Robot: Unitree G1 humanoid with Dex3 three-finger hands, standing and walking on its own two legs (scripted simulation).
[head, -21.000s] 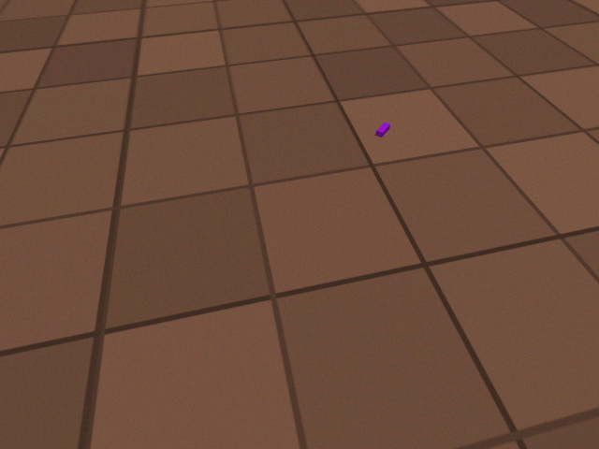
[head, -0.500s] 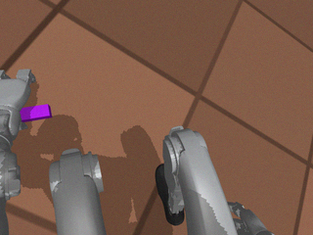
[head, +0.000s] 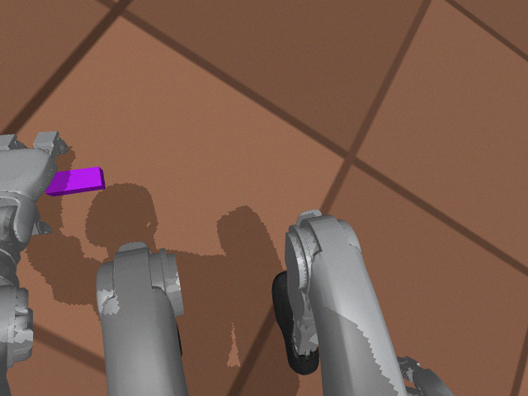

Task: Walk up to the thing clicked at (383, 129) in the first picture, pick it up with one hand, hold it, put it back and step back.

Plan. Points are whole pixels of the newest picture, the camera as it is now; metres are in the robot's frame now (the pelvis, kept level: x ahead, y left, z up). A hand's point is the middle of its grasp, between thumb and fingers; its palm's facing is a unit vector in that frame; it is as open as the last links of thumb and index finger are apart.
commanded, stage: approach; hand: left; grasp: from above
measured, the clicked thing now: (75, 181) +0.46 +0.28 -0.31
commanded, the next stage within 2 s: rest palm in 0.26 s
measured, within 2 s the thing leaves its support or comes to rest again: neither
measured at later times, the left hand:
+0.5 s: hand (44, 180) +0.44 +0.29 -0.21, palm faces -0.51 -0.06 -0.86, open 13.5 cm
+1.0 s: hand (69, 172) +0.47 +0.27 -0.26, palm faces -0.42 -0.08 -0.90, open 14.1 cm
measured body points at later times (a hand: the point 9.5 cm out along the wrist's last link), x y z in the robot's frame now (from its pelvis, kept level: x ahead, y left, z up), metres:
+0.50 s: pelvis +0.00 +0.01 +0.00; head +0.25 +0.08 +0.36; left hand +0.47 +0.29 -0.16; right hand +0.02 -0.27 -0.10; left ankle +0.07 +0.13 -0.29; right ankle +0.11 -0.14 -0.29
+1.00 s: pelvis +0.00 +0.01 -0.03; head +0.27 +0.10 +0.32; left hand +0.48 +0.27 -0.20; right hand +0.03 -0.26 -0.09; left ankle +0.07 +0.13 -0.29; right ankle +0.11 -0.14 -0.29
